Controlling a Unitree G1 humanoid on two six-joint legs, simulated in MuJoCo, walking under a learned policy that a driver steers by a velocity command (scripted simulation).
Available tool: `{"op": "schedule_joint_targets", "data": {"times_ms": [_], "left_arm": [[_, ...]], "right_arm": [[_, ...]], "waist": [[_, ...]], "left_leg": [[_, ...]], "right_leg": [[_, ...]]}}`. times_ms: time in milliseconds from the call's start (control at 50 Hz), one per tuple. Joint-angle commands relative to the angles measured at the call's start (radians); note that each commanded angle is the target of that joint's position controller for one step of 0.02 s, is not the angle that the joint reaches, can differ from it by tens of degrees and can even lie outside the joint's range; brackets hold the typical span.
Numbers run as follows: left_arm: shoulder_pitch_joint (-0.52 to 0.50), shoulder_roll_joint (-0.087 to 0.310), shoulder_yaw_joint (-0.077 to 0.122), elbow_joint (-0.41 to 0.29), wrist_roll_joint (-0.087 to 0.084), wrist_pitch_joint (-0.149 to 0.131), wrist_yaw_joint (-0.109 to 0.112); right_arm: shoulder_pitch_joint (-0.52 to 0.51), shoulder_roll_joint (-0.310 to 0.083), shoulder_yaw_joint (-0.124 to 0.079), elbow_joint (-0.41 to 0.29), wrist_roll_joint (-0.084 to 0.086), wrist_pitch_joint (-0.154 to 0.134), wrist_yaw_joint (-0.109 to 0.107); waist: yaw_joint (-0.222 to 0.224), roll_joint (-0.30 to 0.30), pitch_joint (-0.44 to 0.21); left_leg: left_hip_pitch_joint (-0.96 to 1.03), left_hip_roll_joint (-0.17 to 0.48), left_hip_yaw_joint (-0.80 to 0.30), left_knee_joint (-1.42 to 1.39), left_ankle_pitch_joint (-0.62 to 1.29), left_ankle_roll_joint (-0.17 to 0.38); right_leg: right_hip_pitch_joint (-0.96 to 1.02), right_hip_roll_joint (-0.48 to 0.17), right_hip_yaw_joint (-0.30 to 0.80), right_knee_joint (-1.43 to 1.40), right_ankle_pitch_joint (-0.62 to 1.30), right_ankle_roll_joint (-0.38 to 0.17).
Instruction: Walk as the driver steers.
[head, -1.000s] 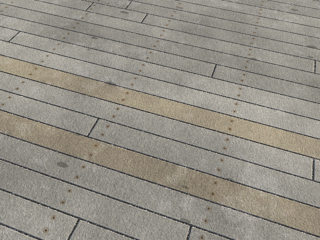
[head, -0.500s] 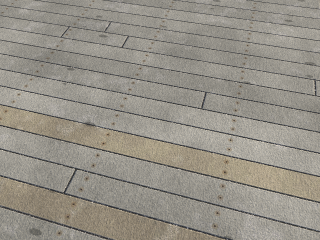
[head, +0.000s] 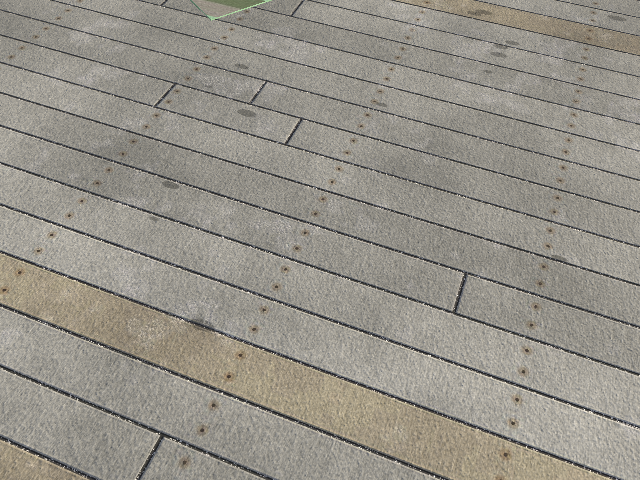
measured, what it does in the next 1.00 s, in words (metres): walks ahead: right foot, then left foot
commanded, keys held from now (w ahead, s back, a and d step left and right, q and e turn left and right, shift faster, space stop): w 0.48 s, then w+q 0.12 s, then q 0.40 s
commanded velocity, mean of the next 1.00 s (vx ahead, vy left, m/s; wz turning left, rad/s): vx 0.40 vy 0.00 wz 0.19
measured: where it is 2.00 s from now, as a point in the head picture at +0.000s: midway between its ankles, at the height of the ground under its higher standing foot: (328, 411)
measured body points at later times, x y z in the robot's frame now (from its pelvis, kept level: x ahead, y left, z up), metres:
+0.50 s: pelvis +0.28 -0.04 +0.00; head +0.31 -0.05 +0.45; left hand +0.50 +0.20 -0.09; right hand +0.25 -0.32 -0.14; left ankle +0.10 +0.10 -0.71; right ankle +0.40 -0.14 -0.73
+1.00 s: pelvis +0.49 -0.02 +0.00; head +0.53 +0.01 +0.44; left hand +0.54 +0.28 -0.14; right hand +0.71 -0.25 -0.10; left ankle +0.58 +0.08 -0.73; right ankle +0.40 -0.15 -0.69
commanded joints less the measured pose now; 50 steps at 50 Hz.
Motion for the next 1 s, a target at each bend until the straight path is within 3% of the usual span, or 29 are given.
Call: {"op": "schedule_joint_targets", "data": {"times_ms": [20,40,80,120,140,200,280,340,400,440,460,480,500,520,540,560,580,600,620,640,660,700,760,820,900,940,960,980,1000], "left_arm": [[-0.062,0.135,0.02,-0.108,-0.029,-0.053,-0.008],[-0.105,0.127,0.022,-0.113,-0.014,-0.05,-0.002],[-0.072,0.101,0.026,-0.101,0.002,-0.031,0.002],[-0.057,0.066,0.022,-0.094,0.003,-0.011,0.006],[-0.086,0.06,0.019,-0.108,0.005,-0.007,0.007],[-0.185,0.055,0.018,-0.134,0.014,-0.01,0.005],[-0.319,0.026,0.004,-0.166,0.007,-0.022,-0.011],[-0.399,0.031,0.0,-0.195,-0.001,-0.027,-0.026],[-0.419,0.055,0.004,-0.215,-0.002,-0.035,-0.042],[-0.329,0.091,0.02,-0.193,0.0,-0.038,-0.043],[-0.19,0.127,0.042,-0.148,0.004,-0.038,-0.038],[-0.008,0.189,0.065,-0.103,0.014,-0.037,-0.029],[0.087,0.28,0.088,-0.08,0.017,-0.028,-0.025],[0.091,0.19,0.061,-0.085,0.01,-0.027,-0.026],[0.015,0.144,0.045,-0.093,0.01,-0.03,-0.022],[-0.066,0.119,0.036,-0.108,0.013,-0.033,-0.019],[-0.124,0.084,0.026,-0.11,0.018,-0.037,-0.021],[-0.143,0.057,0.018,-0.108,0.028,-0.048,-0.026],[-0.179,0.061,0.02,-0.102,0.034,-0.051,-0.026],[-0.192,0.034,0.015,-0.098,0.036,-0.056,-0.027],[-0.201,0.075,0.023,-0.091,0.045,-0.061,-0.022],[-0.215,0.084,0.027,-0.085,0.04,-0.059,-0.007],[-0.218,0.109,0.031,-0.081,0.035,-0.038,0.022],[-0.179,0.136,0.039,-0.062,0.022,-0.014,0.04],[-0.206,0.16,0.053,-0.064,-0.007,0.023,0.05],[-0.23,0.152,0.054,-0.079,-0.015,0.04,0.057],[-0.177,0.137,0.048,-0.082,0.006,0.041,0.052],[-0.12,0.039,0.019,-0.112,0.064,0.035,0.036],[-0.102,0.064,0.014,-0.117,0.04,0.024,0.018]], "right_arm": [[0.258,-0.167,-0.046,0.019,0.003,0.005,-0.011],[0.194,-0.137,-0.037,0.012,-0.007,0.004,-0.008],[0.146,-0.098,-0.026,0.007,-0.019,-0.008,-0.004],[0.145,-0.114,-0.032,0.019,-0.015,-0.015,-0.006],[0.154,-0.138,-0.037,0.028,-0.013,-0.018,-0.011],[0.202,-0.149,-0.041,0.053,-0.007,-0.014,-0.026],[0.271,-0.164,-0.043,0.086,0.004,-0.006,-0.037],[0.326,-0.167,-0.045,0.119,0.01,0.007,-0.039],[0.333,-0.18,-0.053,0.137,0.015,0.024,-0.044],[0.305,-0.193,-0.058,0.134,0.016,0.034,-0.047],[0.293,-0.179,-0.052,0.131,0.015,0.04,-0.048],[0.296,-0.144,-0.035,0.11,0.0,0.04,-0.051],[0.418,-0.023,0.002,0.1,-0.005,0.02,-0.039],[0.385,-0.072,-0.008,0.117,0.009,-0.002,-0.035],[0.292,-0.153,-0.033,0.088,0.042,-0.015,-0.031],[0.238,-0.153,-0.034,0.074,0.048,-0.016,-0.034],[0.214,-0.142,-0.038,0.073,0.035,-0.01,-0.041],[0.229,-0.128,-0.044,0.084,0.025,0.002,-0.044],[0.272,-0.096,-0.043,0.092,0.028,0.019,-0.046],[0.278,-0.088,-0.045,0.105,0.026,0.037,-0.052],[0.292,-0.069,-0.045,0.095,0.026,0.048,-0.054],[0.257,-0.071,-0.047,0.065,0.009,0.058,-0.055],[0.163,-0.046,-0.038,0.024,0.001,0.054,-0.037],[0.091,-0.043,-0.036,-0.023,-0.001,0.058,-0.014],[0.097,-0.09,-0.056,-0.068,-0.005,0.07,0.01],[0.227,-0.135,-0.082,-0.047,-0.004,0.063,0.012],[0.293,-0.216,-0.11,-0.042,-0.007,0.06,-0.007],[0.284,-0.304,-0.121,-0.058,-0.012,0.066,-0.029],[0.285,-0.27,-0.105,-0.09,-0.026,0.062,-0.021]], "waist": [[-0.135,0.139,-0.174],[-0.109,0.072,-0.09],[-0.052,0.11,-0.055],[-0.029,0.093,-0.052],[-0.028,0.101,-0.031],[-0.053,0.063,-0.004],[-0.101,0.062,0.019],[-0.126,0.063,0.045],[-0.107,0.075,0.045],[-0.047,0.096,-0.012],[0.022,0.084,-0.097],[0.088,0.024,-0.238],[0.055,-0.214,-0.374],[0.081,-0.21,-0.401],[0.074,-0.151,-0.246],[0.043,-0.095,-0.155],[0.016,-0.057,-0.083],[-0.01,-0.088,-0.048],[-0.048,-0.119,-0.049],[-0.054,-0.083,-0.034],[-0.08,-0.108,-0.031],[-0.087,-0.078,-0.005],[-0.059,-0.064,-0.014],[-0.026,-0.054,-0.041],[-0.054,-0.071,-0.046],[-0.122,-0.036,-0.103],[-0.139,0.091,-0.162],[-0.052,0.327,-0.235],[-0.075,0.258,-0.423]], "left_leg": [[0.638,0.325,-0.537,-0.286,-0.23,0.208],[0.492,0.283,-0.439,-0.325,-0.156,0.19],[0.34,0.234,-0.328,-0.37,0.024,0.178],[0.286,0.221,-0.274,-0.424,0.028,0.194],[0.273,0.235,-0.26,-0.44,0.067,0.21],[0.311,0.205,-0.18,-0.456,0.135,0.187],[0.336,0.178,-0.106,-0.46,0.138,0.157],[0.429,0.216,-0.112,-0.431,0.139,0.156],[0.529,0.262,-0.128,-0.366,0.224,0.137],[0.551,0.253,-0.112,-0.256,0.456,0.114],[0.517,0.206,-0.074,-0.097,0.575,0.09],[0.35,0.152,-0.033,0.163,0.433,0.056],[-0.086,-0.026,0.002,0.56,-0.043,-0.022],[-0.209,-0.042,-0.157,0.697,-0.446,-0.01],[-0.287,0.013,-0.176,0.748,-0.393,0.011],[-0.272,0.068,-0.148,0.71,-0.297,0.017],[-0.241,0.099,-0.139,0.652,-0.227,0.013],[-0.16,0.126,-0.158,0.604,-0.18,0.015],[-0.115,0.128,-0.151,0.587,-0.154,0.001],[-0.089,0.122,-0.145,0.588,-0.141,-0.001],[-0.084,0.11,-0.145,0.574,-0.122,-0.02],[-0.114,0.105,-0.132,0.477,-0.056,-0.05],[-0.067,0.092,-0.061,0.243,0.12,-0.051],[-0.051,0.076,-0.031,0.123,0.172,-0.044],[-0.037,0.047,-0.006,0.06,0.016,0.006],[0.132,-0.021,0.034,-0.063,0.064,0.055],[0.32,0.034,-0.095,-0.122,0.437,0.106],[0.583,0.271,-0.438,-0.049,0.943,0.264],[0.679,0.377,-0.687,-0.127,0.72,0.409]], "right_leg": [[-0.618,-0.056,0.058,0.421,0.012,-0.038],[-0.586,-0.094,0.037,0.357,0.092,-0.039],[-0.461,-0.137,0.048,0.273,0.172,-0.031],[-0.441,-0.146,0.038,0.224,0.218,-0.014],[-0.468,-0.15,0.037,0.174,0.254,0.0],[-0.517,-0.145,0.027,-0.01,0.417,0.02],[-0.46,-0.1,-0.016,-0.232,0.579,0.019],[-0.479,-0.084,-0.015,-0.31,0.564,0.006],[-0.472,-0.072,-0.01,-0.361,0.466,-0.029],[-0.324,-0.03,-0.048,-0.384,0.403,-0.06],[-0.129,-0.001,-0.075,-0.402,0.417,-0.088],[0.173,-0.107,0.037,-0.355,0.446,-0.142],[0.563,-0.356,0.489,-0.418,0.25,-0.301],[0.565,-0.395,0.67,-0.54,0.146,-0.299],[0.437,-0.367,0.522,-0.561,0.119,-0.243],[0.29,-0.334,0.393,-0.591,0.174,-0.212],[0.165,-0.298,0.3,-0.638,0.22,-0.195],[0.068,-0.26,0.204,-0.653,0.368,-0.161],[0.025,-0.256,0.157,-0.68,0.429,-0.171],[-0.013,-0.218,0.085,-0.688,0.561,-0.155],[-0.044,-0.25,0.04,-0.684,0.724,-0.179],[-0.054,-0.236,-0.059,-0.676,0.895,-0.183],[-0.045,-0.197,-0.165,-0.669,0.881,-0.159],[0.052,-0.231,-0.181,-0.634,0.882,-0.163],[0.15,-0.28,-0.176,-0.49,0.949,-0.133],[0.132,-0.225,-0.207,-0.254,0.985,-0.08],[0.01,-0.141,-0.224,-0.025,0.765,-0.011],[-0.321,0.027,-0.21,0.307,-0.122,0.066],[-0.432,0.091,0.02,0.506,-0.272,0.069]]}}
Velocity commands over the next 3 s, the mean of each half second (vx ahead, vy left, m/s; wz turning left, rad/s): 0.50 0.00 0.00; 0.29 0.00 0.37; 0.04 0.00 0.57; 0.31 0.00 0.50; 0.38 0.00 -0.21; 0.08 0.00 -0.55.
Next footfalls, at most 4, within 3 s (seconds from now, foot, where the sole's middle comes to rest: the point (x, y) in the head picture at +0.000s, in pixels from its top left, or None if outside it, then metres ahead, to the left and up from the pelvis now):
0.48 right None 0.44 -0.15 -0.76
0.96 left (298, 401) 0.62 0.09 -0.76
1.44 right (397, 382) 0.67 -0.12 -0.76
1.90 left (257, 421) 0.57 0.17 -0.76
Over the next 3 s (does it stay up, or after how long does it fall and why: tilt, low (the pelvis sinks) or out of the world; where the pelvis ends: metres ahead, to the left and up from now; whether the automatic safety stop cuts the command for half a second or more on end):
stays up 0.86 0.35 0.01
